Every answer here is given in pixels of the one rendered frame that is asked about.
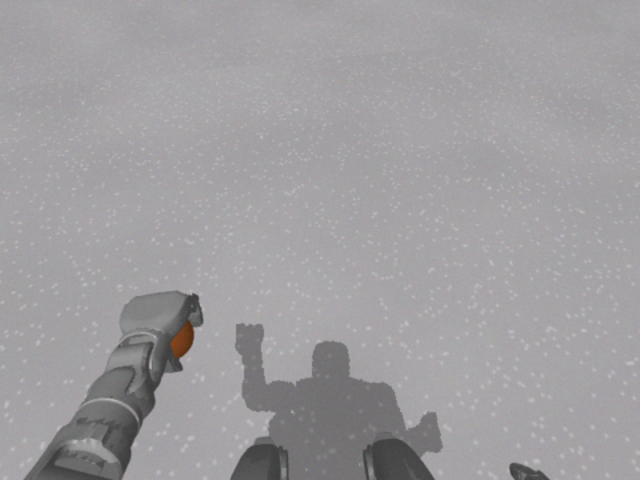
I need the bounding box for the ball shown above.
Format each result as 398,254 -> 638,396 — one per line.
170,320 -> 194,358

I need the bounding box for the right robot hand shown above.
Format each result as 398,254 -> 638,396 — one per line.
509,463 -> 550,480

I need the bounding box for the left robot hand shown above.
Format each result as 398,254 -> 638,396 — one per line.
120,291 -> 203,373

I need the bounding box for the left robot arm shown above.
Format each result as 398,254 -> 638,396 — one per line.
23,328 -> 170,480

